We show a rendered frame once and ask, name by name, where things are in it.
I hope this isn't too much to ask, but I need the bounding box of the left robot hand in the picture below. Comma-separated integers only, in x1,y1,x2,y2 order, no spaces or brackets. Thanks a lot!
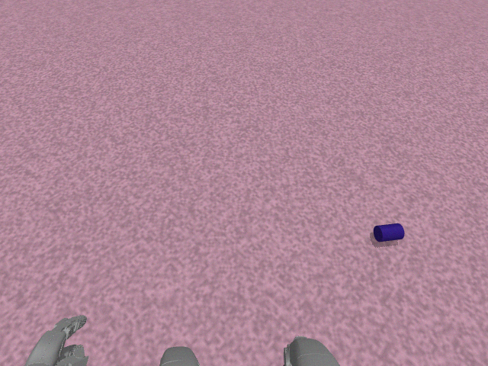
25,315,88,366

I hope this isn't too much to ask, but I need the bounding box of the can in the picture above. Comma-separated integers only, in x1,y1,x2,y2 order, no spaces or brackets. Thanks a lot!
374,223,404,242

